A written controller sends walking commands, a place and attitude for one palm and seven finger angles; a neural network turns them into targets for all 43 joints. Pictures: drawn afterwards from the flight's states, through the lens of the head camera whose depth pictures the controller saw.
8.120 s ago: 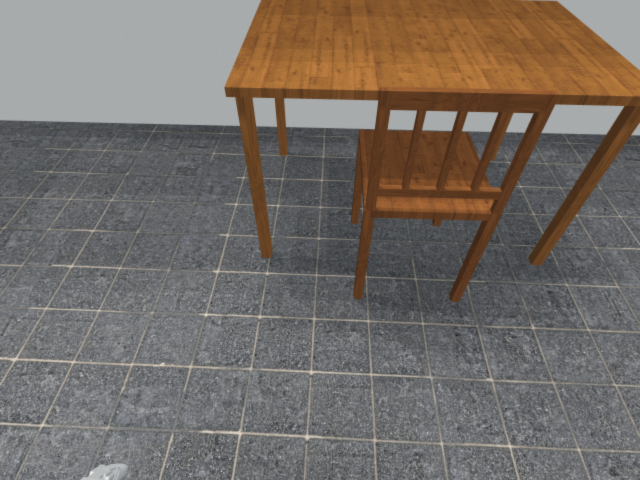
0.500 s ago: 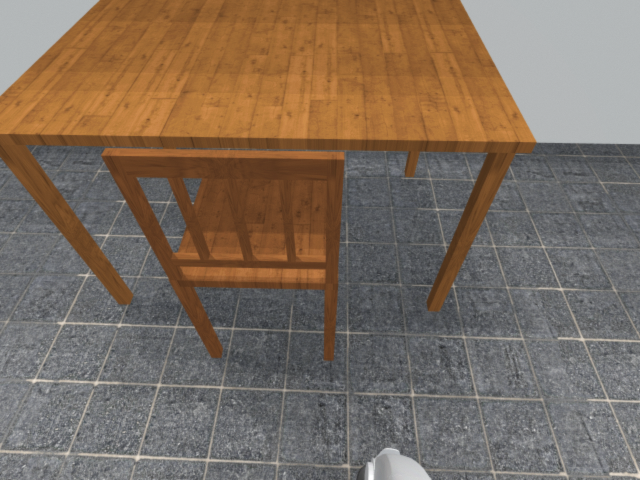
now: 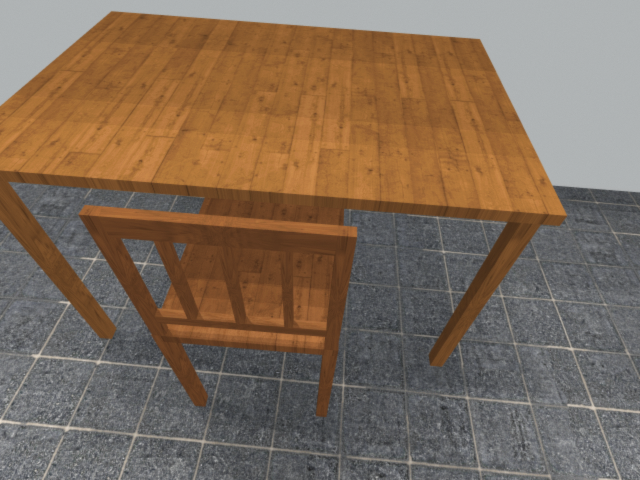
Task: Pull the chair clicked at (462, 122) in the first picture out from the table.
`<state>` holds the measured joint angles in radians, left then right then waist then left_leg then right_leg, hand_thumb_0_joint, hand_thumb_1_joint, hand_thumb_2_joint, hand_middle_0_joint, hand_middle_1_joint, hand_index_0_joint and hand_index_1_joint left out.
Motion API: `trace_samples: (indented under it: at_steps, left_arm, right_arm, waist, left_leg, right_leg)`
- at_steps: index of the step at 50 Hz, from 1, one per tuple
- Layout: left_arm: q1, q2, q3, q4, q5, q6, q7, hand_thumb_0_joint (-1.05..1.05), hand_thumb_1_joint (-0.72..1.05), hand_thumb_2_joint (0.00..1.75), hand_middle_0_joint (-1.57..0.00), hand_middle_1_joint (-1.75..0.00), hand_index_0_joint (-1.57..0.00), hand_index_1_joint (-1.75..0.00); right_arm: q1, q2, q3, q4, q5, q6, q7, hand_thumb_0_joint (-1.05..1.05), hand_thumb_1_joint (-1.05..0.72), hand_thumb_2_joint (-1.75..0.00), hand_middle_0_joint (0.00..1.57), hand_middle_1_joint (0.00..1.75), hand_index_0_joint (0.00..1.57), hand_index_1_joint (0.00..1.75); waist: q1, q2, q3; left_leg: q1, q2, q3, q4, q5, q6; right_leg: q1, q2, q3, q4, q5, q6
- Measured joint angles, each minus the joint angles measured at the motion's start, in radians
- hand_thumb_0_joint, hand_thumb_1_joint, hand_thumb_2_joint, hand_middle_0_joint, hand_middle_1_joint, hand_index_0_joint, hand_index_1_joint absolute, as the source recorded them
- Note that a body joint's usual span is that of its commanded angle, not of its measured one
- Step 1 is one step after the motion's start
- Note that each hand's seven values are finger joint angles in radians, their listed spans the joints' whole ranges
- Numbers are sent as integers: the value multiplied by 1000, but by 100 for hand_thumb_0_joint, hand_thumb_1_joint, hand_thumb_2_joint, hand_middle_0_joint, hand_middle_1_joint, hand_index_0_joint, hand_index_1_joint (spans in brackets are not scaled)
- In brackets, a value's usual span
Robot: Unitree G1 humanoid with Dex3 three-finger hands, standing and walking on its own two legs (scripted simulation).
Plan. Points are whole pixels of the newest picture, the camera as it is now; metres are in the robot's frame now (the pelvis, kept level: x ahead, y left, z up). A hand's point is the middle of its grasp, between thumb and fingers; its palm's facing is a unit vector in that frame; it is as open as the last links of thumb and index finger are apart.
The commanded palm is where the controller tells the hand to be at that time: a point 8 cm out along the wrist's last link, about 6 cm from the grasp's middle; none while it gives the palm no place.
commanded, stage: come to a stop and stand still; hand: left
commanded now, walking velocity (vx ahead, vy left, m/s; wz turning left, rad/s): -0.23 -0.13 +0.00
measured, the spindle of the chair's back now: (233, 285) +0.43 +0.19 -0.10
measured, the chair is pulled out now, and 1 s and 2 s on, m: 0.00 0.00 0.00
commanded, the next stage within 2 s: look again from close up in 0.92 s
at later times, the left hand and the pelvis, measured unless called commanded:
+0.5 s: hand out of the picture +0.00 +0.14 -0.18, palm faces +0.04 -0.97 -0.24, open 7.4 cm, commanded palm none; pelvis -0.06 -0.04 -0.02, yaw +0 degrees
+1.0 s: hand out of the picture -0.09 +0.11 -0.17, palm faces +0.05 -0.98 -0.18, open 7.4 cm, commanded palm none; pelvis -0.09 -0.06 +0.00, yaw +1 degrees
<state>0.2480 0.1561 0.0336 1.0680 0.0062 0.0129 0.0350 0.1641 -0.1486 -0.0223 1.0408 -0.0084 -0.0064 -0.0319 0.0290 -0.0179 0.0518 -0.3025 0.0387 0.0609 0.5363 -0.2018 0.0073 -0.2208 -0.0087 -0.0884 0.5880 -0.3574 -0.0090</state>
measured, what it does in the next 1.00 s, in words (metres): walks backwards: right foot, then left foot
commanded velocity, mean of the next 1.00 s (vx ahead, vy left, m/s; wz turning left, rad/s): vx -0.01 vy -0.01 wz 0.00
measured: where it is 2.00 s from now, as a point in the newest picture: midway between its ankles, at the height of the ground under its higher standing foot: outside the picture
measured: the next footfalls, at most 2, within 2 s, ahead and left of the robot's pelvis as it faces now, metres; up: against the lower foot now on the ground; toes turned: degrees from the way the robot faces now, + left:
right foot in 0.26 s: -0.01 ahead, -0.16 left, +0.00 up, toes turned -1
left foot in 0.42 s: +0.03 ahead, +0.06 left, +0.00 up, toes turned +0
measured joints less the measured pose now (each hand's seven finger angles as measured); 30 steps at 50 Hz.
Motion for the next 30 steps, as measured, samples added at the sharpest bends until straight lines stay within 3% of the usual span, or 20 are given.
trace_samples:
  at_steps: [3,7,11,13,14,16,18,21,24,26,30]
  left_arm:
    - [-10,11,8,-16,0,20,1,0,91,90,-20,-30,-20,-30]
    - [-18,30,24,-43,3,31,-2,0,91,90,-20,-30,-20,-30]
    - [-17,42,27,-59,4,32,-5,0,91,90,-20,-30,-20,-30]
    - [15,57,14,-86,11,15,2,0,91,90,-20,-30,-20,-30]
    - [23,56,11,-94,19,7,7,0,91,90,-20,-30,-20,-30]
    - [30,32,-3,-100,27,-2,7,0,91,90,-20,-30,-20,-30]
    - [47,16,-8,-114,28,-13,9,0,91,90,-20,-30,-20,-30]
    - [60,12,-11,-137,27,-10,12,0,91,90,-20,-30,-20,-30]
    - [39,12,-14,-140,18,10,9,0,91,90,-20,-30,-20,-30]
    - [31,8,-19,-141,17,15,3,0,91,90,-20,-30,-20,-30]
    - [37,1,-23,-138,18,-1,-7,0,91,90,-20,-30,-20,-30]
  right_arm:
    - [-31,10,2,-23,-6,11,-8,0,-93,-90,20,30,20,30]
    - [-68,8,-6,-48,-12,29,-6,0,-92,-90,20,30,20,30]
    - [-78,-10,-20,-58,-13,38,1,0,-92,-90,20,30,20,30]
    - [-63,-18,-24,-73,-1,38,11,0,-91,-90,20,30,20,30]
    - [-57,-28,-28,-90,-1,38,19,0,-91,-90,20,30,20,30]
    - [-32,-62,-40,-118,-4,43,29,0,-91,-90,20,30,20,30]
    - [3,-77,-44,-128,-1,48,32,0,-91,-90,20,30,20,30]
    - [57,-71,-37,-131,1,43,29,0,-91,-90,20,30,19,30]
    - [96,-53,-19,-116,-11,33,30,0,-91,-90,20,30,19,30]
    - [119,-41,-6,-103,-14,32,31,0,-91,-90,20,30,19,30]
    - [143,-24,7,-67,-16,43,30,1,-92,-90,20,30,19,30]
  waist:
    - [2,-6,20]
    - [-1,4,42]
    - [-7,28,42]
    - [3,14,13]
    - [4,22,13]
    - [-19,80,24]
    - [-33,99,13]
    - [-47,83,-12]
    - [-47,57,-21]
    - [-48,51,-34]
    - [-43,46,-44]
  left_leg:
    - [-2,-1,6,-29,18,7]
    - [-22,12,5,-46,47,-2]
    - [-49,26,-1,-35,61,-21]
    - [-100,25,14,31,25,-29]
    - [-136,29,6,104,-45,-27]
    - [-169,25,-35,229,-144,-21]
    - [-171,2,-36,314,-187,-10]
    - [-90,-22,-1,215,-137,-1]
    - [-74,-28,5,171,-57,37]
    - [-74,-28,5,136,-41,40]
    - [-70,-29,-1,70,-32,32]
  right_leg:
    - [-84,10,47,228,-151,16]
    - [-152,15,83,404,-175,33]
    - [-107,-10,77,267,-152,33]
    - [-63,-32,108,48,5,23]
    - [-80,-27,111,55,57,29]
    - [-78,-2,78,107,10,19]
    - [-64,4,59,120,-27,9]
    - [-53,2,46,137,-40,5]
    - [-58,-1,48,150,-53,2]
    - [-65,7,54,133,-76,-8]
    - [-66,13,53,61,12,-17]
